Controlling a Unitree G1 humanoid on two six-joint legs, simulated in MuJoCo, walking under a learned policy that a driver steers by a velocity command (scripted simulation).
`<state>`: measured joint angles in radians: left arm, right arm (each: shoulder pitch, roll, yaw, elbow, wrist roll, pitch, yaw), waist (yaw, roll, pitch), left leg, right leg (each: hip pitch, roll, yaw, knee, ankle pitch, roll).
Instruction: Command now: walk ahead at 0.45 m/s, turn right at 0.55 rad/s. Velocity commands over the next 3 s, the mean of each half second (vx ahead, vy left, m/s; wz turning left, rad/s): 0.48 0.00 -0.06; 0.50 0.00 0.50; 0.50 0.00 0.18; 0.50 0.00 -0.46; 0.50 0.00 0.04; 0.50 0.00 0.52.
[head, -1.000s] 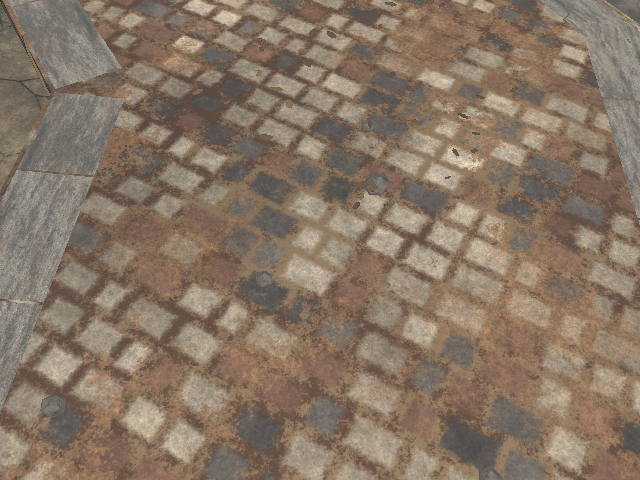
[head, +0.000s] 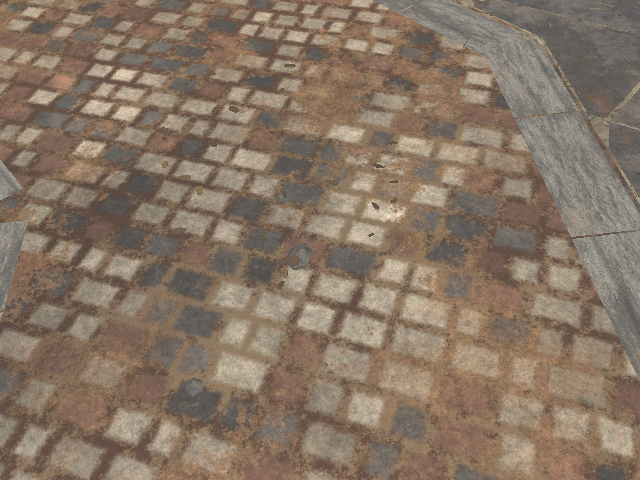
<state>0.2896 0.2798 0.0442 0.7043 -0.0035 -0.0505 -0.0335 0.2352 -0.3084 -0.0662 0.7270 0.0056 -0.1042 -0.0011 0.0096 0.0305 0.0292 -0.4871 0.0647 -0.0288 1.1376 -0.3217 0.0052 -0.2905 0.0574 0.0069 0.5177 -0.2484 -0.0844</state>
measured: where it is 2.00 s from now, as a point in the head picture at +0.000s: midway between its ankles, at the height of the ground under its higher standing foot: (271, 262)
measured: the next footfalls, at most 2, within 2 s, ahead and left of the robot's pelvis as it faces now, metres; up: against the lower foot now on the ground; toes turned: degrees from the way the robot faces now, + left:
left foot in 0.38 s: +0.40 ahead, +0.10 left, +0.00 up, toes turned -2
right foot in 0.84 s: +0.69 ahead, -0.09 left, +0.00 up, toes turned +17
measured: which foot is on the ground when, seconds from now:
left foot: up 0.00-0.36, down 0.38-0.84, up 0.86-1.00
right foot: down 0.00-0.40, up 0.42-0.82, down 0.84-1.00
